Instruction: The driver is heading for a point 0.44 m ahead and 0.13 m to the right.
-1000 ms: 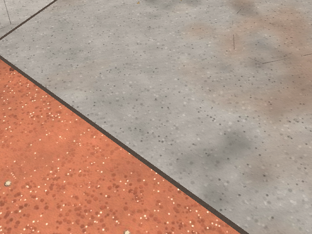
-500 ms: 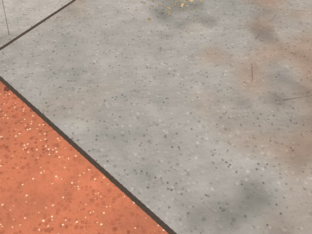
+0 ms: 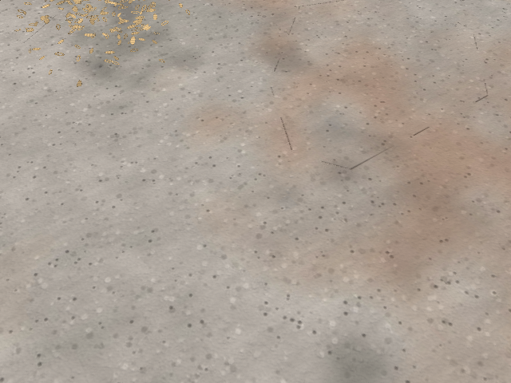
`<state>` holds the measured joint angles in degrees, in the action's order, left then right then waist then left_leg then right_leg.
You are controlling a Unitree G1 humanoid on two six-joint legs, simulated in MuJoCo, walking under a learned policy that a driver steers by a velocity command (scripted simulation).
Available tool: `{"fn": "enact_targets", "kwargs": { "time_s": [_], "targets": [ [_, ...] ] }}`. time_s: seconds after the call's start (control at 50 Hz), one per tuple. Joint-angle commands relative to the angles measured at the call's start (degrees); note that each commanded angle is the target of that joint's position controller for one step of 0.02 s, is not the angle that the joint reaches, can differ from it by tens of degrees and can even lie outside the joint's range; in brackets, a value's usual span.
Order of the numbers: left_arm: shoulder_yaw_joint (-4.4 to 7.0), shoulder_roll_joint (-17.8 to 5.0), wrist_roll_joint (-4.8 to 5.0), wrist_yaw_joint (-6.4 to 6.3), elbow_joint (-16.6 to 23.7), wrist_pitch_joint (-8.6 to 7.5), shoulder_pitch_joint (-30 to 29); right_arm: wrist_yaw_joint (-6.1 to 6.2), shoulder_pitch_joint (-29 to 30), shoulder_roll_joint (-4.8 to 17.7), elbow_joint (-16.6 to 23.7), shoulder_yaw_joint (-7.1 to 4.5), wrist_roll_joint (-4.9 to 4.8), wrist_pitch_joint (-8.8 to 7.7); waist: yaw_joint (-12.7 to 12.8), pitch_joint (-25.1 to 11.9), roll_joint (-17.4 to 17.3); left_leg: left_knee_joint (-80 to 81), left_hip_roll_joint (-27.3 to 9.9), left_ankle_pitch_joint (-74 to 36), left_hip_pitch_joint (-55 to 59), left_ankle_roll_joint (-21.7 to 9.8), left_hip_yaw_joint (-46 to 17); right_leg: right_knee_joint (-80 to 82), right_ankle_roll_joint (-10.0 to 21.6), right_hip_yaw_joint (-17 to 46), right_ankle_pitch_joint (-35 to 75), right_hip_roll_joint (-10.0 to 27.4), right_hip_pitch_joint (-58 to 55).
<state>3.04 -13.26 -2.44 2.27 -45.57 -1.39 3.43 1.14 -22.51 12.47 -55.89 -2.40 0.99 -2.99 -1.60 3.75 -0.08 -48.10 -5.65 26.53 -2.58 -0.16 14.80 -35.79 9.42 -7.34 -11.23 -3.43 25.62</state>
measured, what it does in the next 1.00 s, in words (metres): walks ahead, turning right: left foot, then right foot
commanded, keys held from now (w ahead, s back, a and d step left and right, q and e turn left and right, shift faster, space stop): w+e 0.46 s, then no key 0.54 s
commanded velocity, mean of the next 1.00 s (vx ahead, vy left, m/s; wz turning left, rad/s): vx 0.34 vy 0.00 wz -0.39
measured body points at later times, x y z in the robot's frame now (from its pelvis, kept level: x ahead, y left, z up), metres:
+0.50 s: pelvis +0.28 +0.01 +0.01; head +0.31 +0.01 +0.46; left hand +0.32 +0.30 -0.12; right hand +0.43 -0.27 -0.07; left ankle +0.42 +0.08 -0.72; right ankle +0.09 -0.04 -0.71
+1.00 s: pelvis +0.39 -0.02 +0.02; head +0.39 -0.03 +0.47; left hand +0.59 +0.15 -0.10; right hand +0.34 -0.26 -0.12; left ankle +0.43 +0.08 -0.71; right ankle +0.38 -0.12 -0.72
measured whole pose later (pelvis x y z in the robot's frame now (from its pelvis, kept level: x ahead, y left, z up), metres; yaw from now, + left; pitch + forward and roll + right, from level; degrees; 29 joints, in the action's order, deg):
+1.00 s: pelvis +0.39 -0.02 +0.02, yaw -23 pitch -1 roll +1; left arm -0.4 -11.6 -1.1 -0.9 -49.8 0.3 10.0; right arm 0.5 -16.2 12.7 -51.9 -0.3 0.7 -0.6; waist -2.4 1.2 -0.9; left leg -25.7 0.1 14.4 -10.9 -1.0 3.9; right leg -27.0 1.9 1.3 -11.5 -1.7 14.8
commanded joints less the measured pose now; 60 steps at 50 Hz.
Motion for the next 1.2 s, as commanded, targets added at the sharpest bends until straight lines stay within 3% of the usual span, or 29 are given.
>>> {"fn": "enact_targets", "kwargs": {
  "time_s": [0.02, 0.04, 0.06, 0.1, 0.14, 0.18, 0.24, 0.38, 0.44, 0.46, 0.48, 0.5, 0.52, 0.54, 0.56, 0.58, 0.6, 0.64, 0.68, 0.78, 0.86, 0.9, 0.92, 0.94, 0.96, 1.0, 1.04, 1.1, 1.2],
  "targets": [
    [4.93, -15.99, 1.63, -1.57, -2.09, 0.99, 18.62, -1.06, 8.41, 8.98, 10.43, -1.85, 0.11, -1.96, 8.38, -12.88, 1.76, -35.93, 3.65, -0.54, -41.7, 0.04, -15.98, 19.97, 14.33, 42.75, 0.25, 21.94, -40.66],
    [4.3, -13.62, 1.92, -1.97, -2.48, 0.8, 16.05, -1.24, 9.02, 7.78, 10.94, -1.4, -0.53, -2.74, 6.2, -7.03, 0.17, -31.41, 1.5, -6.04, -40.85, -0.26, -15.83, 20.28, 12.27, 35.27, 6.82, 20.56, -33.26],
    [3.63, -10.97, 1.83, -2.16, -2.43, 0.39, 13.48, -1.06, 7.45, 7.42, 9.89, -1.42, -0.37, -2.85, 3.14, -3.53, -2.55, -25.69, -0.33, -8.19, -37.15, -0.19, -15.92, 20.68, 9.24, 29.57, 14.32, 17.18, -26.69],
    [2.79, -8.56, 2.48, -2.47, -2.04, -0.66, 10.79, -1.15, 5.24, 6.63, 9.39, -1.3, 1.58, -0.8, 0.0, -3.66, -0.71, -20.13, -1.59, -9.19, -30.35, 1.27, -16.34, 21.31, 6.74, 22.55, 21.11, 12.12, -20.11],
    [2.75, -9.02, 2.85, -2.31, -2.35, -1.77, 12.43, -1.66, 5.46, 5.9, 9.97, -1.23, 1.94, 0.81, -0.51, -4.74, 0.51, -17.33, -1.29, -9.65, -29.34, 2.67, -15.44, 21.66, 6.83, 20.95, 24.62, 10.31, -18.34],
    [3.07, -10.36, 2.58, -2.22, -2.49, -2.06, 14.67, -1.93, 8.73, 5.57, 11.3, -1.08, 1.78, 1.44, 0.4, -4.1, 1.55, -13.28, -1.14, -12.65, -31.2, 3.61, -14.71, 22.73, 6.44, 21.01, 22.38, 9.46, -17.17],
    [3.04, -10.39, 2.38, -2.17, -2.69, -1.86, 18.4, -1.96, 16.56, 6.14, 13.99, -0.98, 1.58, 1.56, 3.2, -1.88, 3.08, -5.3, -0.89, -18.12, -35.96, 4.25, -14.84, 23.86, 5.49, 23.09, 18.01, 9.29, -18.73],
    [3.22, -11.52, 1.65, -2.71, -2.63, -1.61, 23.31, -2.6, 27.42, 6.65, 18.47, -0.06, 0.68, 0.25, 7.02, -1.29, 4.35, 10.53, 3.06, -23.78, -35.13, 2.68, -15.49, 19.39, 4.11, 26.63, 22.8, 10.59, -25.71],
    [3.58, -13.05, 1.38, -3.19, -1.27, -1.72, 19.69, -2.27, 22.2, 8.63, 17.96, -0.52, 0.33, -0.51, 3.38, -1.83, 5.22, 16.68, 4.81, -20.16, -23.3, 0.6, -16.33, 15.62, 1.15, 28.57, 26.07, 11.12, -22.66],
    [3.72, -13.71, 1.32, -3.01, -0.72, -1.91, 17.99, -1.79, 16.83, 9.9, 16.4, -1.1, 0.26, -0.84, 0.92, -3.81, 4.93, 17.88, 6.44, -17.85, -15.25, -0.3, -15.64, 11.1, -0.02, 28.52, 30.81, 10.09, -20.5],
    [3.56, -13.25, 1.73, -2.64, -0.95, -2.19, 17.36, -1.07, 9.06, 11.2, 14.13, -1.75, 0.69, -1.61, -2.97, -7.24, 1.76, 22.24, 6.18, -20.36, -5.89, -1.69, -15.29, 0.41, -1.73, 25.14, 33.95, 6.19, -19.14],
    [2.5, -9.46, 2.44, -2.31, 0.17, -2.63, 18.46, -0.14, 0.88, 14.51, 13.63, -2.47, 2.0, -2.37, -5.43, -14.83, -3.13, 23.67, -4.44, -15.97, 6.17, -4.28, -25.07, -14.83, -3.55, 21.15, 22.75, 2.2, -13.46],
    [1.47, -4.12, 4.1, -2.68, 1.47, -2.37, 25.67, 0.17, 1.27, 19.79, 14.5, -3.37, 2.89, -1.95, -0.89, -19.67, -16.06, 27.59, -20.13, -28.18, 16.75, -11.2, -49.76, -30.61, -5.71, 14.55, -19.27, -7.56, 2.47],
    [1.98, -8.57, 2.05, -3.32, -0.33, -1.62, 28.58, -0.36, 3.66, 16.81, 14.65, -3.18, 0.95, -1.2, 1.36, -19.09, -12.26, 27.59, -20.71, -34.58, 12.26, -14.47, -56.07, -37.35, -5.44, 15.42, -20.73, -3.99, 5.2],
    [2.21, -9.11, 1.41, -3.32, -1.47, -1.01, 25.92, -0.65, 7.61, 10.92, 15.37, -1.75, 0.23, -1.1, 2.27, -12.35, -5.16, 26.98, -18.01, -39.54, 5.32, -14.17, -46.26, -38.58, -5.96, 15.36, -16.7, -1.79, 4.85],
    [2.03, -8.41, 1.11, -3.03, -1.2, -0.74, 22.15, -0.94, 9.47, 7.32, 15.08, -0.69, 0.03, -1.26, 1.95, -8.26, -1.51, 27.18, -14.43, -46.97, 0.21, -12.84, -36.91, -36.15, -6.67, 14.62, -14.35, -0.38, 4.28],
    [1.95, -7.72, 0.99, -2.67, -0.76, -0.33, 20.19, -0.92, 9.64, 6.06, 14.49, -0.14, 0.1, -1.51, 2.1, -7.23, -3.36, 27.94, -11.55, -51.9, -1.73, -11.03, -30.86, -33.28, -7.19, 14.43, -13.2, 0.87, 3.58],
    [1.73, -6.74, 0.56, -1.88, -0.66, 0.94, 19.88, -1.03, 8.51, 6.86, 12.6, -0.09, -0.2, -2.18, 2.79, -7.07, -7.4, 28.97, -8.67, -61.13, -4.67, -10.41, -24.52, -30.46, -8.37, 13.72, -11.61, 0.21, 0.77],
    [1.47, -6.11, 1.06, -1.63, -0.62, 1.52, 19.58, -1.2, 8.0, 7.9, 11.65, -0.24, -0.16, -2.64, 3.6, -8.96, -7.1, 29.32, -8.52, -65.3, -4.75, -11.27, -21.97, -27.87, -8.97, 13.74, -10.09, -0.82, -0.31],
    [-0.47, -3.68, 0.95, -1.5, -0.23, 2.48, 13.57, -1.22, 9.46, 8.06, 10.15, 0.26, 0.09, -1.61, 3.4, -8.73, -8.44, 30.57, -6.09, -58.15, -9.44, -10.41, -15.8, -9.87, -9.62, 9.5, -3.88, 1.52, -6.88],
    [-1.22, -4.16, 1.19, -2.08, -0.66, 2.36, 10.2, -1.38, 6.81, 9.26, 8.13, -0.07, -0.15, -0.12, 1.56, -8.04, -8.19, 29.1, -6.63, -44.92, -9.83, -10.17, -18.19, 0.72, -9.08, 7.07, -1.78, 2.1, -12.39],
    [-1.57, -4.15, 0.73, -2.6, -1.33, 1.62, 10.19, -0.96, 7.11, 8.57, 7.64, 0.19, -0.48, 0.78, 2.79, -6.38, -4.93, 26.77, -5.32, -30.91, -13.31, -7.25, -19.05, 12.48, -7.72, 8.12, 3.95, 3.02, -18.79],
    [-1.37, -6.03, 0.27, -3.12, -1.53, 1.14, 10.51, -0.82, 5.68, 7.26, 7.57, 0.59, -0.03, 0.95, 2.38, -6.54, -1.13, 25.22, -3.89, -23.01, -15.89, -4.68, -19.05, 15.69, -6.95, 13.76, 8.2, 7.83, -22.82],
    [-0.97, -9.83, -0.02, -3.68, -1.17, 0.68, 10.56, -0.97, 2.07, 5.11, 8.02, 0.89, 0.42, 1.11, -0.72, -6.83, 6.52, 20.88, 0.89, -10.73, -17.73, -2.42, -15.6, 16.2, -4.88, 23.49, 20.54, 17.23, -24.48],
    [-1.25, -8.7, 1.82, -3.84, -1.79, 0.97, 7.84, -0.46, -1.0, 2.52, 5.66, 1.72, -0.84, 2.23, -1.36, -7.02, 10.59, 23.43, 3.67, -5.1, -10.42, -1.63, -13.67, 17.9, 0.11, 24.37, 16.81, 19.12, -15.07],
    [-2.19, -5.16, 1.9, -3.54, -1.83, 0.77, 4.19, -0.03, 2.26, 5.45, 4.58, 1.1, -0.28, 3.05, -1.02, -2.54, 7.77, 26.3, 3.41, -11.21, -6.45, -0.9, -14.58, 19.5, -3.29, 21.08, 4.39, 12.74, -9.83],
    [-2.14, -5.51, 2.01, -3.91, -3.56, 0.68, 5.97, -0.3, 3.31, 6.87, 3.75, 0.65, -0.09, 3.07, -0.19, -1.6, 6.55, 27.33, 1.81, -15.27, -6.08, -0.62, -15.58, 19.73, -5.19, 18.57, 2.63, 9.72, -10.62],
    [-1.96, -5.38, 2.34, -4.1, -6.18, 0.34, 8.38, -0.18, 2.78, 5.1, 1.47, 1.07, -0.3, 2.66, 0.43, -2.35, 2.25, 28.84, 0.99, -16.97, -6.94, -0.5, -16.17, 17.83, -5.25, 17.17, 8.13, 9.13, -15.07],
    [-1.91, -4.95, 2.26, -4.26, -8.99, 0.15, 8.54, 0.33, 3.88, 4.57, -1.17, 1.05, -0.34, 2.87, 0.75, -2.62, 0.72, 29.49, 0.57, -17.78, -5.88, -0.52, -16.36, 17.25, -5.02, 16.24, 10.96, 8.71, -16.07]
  ]
}}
